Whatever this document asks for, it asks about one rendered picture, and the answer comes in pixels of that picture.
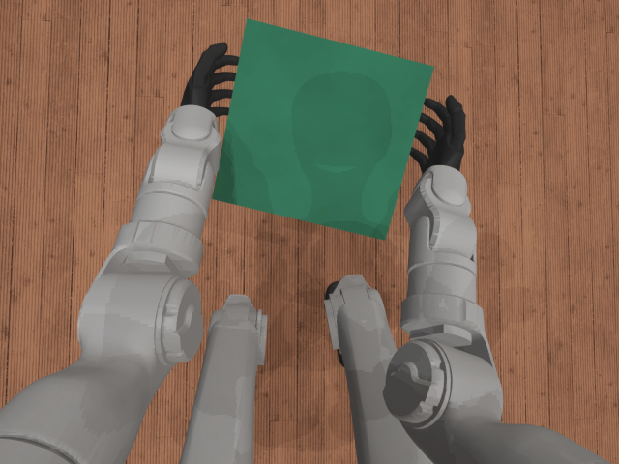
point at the left robot forearm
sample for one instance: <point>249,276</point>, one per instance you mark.
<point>163,236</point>

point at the robot left hand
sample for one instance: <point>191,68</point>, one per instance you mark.
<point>199,88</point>

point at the carton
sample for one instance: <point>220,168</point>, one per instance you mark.
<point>319,130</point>

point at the right robot forearm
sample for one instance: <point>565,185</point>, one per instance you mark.
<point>441,303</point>

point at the right robot upper arm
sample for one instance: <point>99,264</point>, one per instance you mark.
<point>450,404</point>

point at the right robot shin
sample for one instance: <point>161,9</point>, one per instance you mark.
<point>353,280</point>

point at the left robot upper arm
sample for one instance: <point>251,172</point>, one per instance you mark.
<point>133,329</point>

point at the robot right hand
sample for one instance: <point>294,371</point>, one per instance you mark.
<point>448,148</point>

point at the robot shin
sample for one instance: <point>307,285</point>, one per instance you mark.
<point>353,280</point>
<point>234,299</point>

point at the left robot shin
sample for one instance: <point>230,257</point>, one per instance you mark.
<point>234,299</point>

